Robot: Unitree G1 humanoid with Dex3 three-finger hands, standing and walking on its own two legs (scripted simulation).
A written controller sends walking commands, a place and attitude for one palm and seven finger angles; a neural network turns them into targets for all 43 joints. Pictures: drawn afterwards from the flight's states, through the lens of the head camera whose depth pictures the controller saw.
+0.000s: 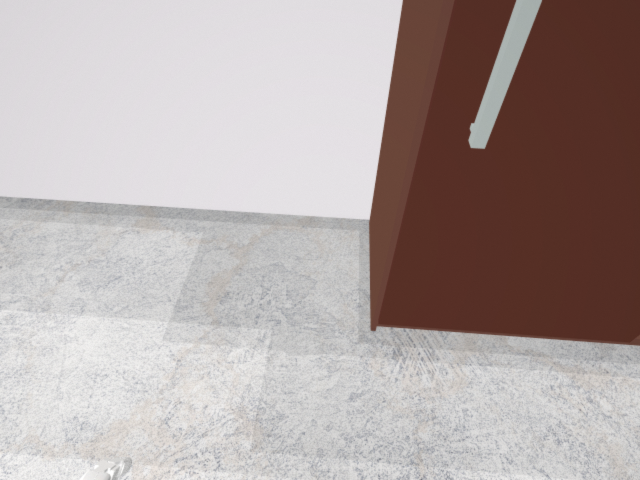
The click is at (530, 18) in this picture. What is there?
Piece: wardrobe's sliding door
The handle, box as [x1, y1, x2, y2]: [468, 0, 541, 148]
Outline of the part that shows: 541,0 516,0 475,121 471,123 470,126 471,133 468,140 471,147 484,148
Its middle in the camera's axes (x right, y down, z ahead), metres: +0.30 -0.30 +0.65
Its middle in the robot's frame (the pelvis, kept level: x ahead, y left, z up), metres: +0.72 -0.26 +0.20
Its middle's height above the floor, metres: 0.97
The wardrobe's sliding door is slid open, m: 0.00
